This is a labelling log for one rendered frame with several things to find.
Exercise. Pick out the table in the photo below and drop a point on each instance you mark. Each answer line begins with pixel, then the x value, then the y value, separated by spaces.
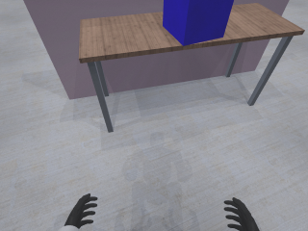
pixel 132 35

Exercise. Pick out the robot right hand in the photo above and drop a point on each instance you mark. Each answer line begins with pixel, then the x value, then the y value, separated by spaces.
pixel 245 219

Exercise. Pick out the robot left hand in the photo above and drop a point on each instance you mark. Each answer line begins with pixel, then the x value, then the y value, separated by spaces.
pixel 77 213

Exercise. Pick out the carton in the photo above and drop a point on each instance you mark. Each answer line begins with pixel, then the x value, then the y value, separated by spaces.
pixel 195 21

